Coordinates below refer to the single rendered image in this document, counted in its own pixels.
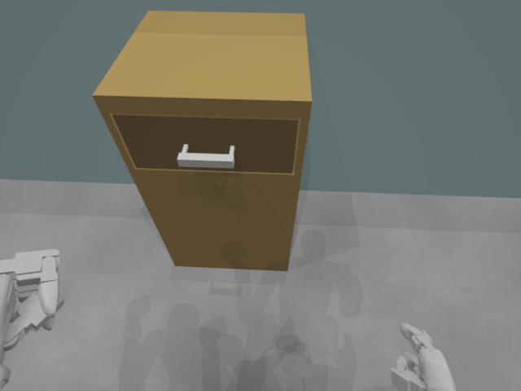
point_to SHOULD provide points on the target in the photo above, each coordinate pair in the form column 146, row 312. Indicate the handle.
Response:
column 205, row 160

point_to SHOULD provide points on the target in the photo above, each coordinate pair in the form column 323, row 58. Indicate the cabinet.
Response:
column 204, row 63

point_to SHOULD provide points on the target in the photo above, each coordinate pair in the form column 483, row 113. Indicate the robot left hand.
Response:
column 33, row 277

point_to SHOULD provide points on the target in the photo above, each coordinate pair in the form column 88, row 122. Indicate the robot right hand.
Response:
column 428, row 372

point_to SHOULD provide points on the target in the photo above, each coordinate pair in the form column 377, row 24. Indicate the drawer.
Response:
column 261, row 144

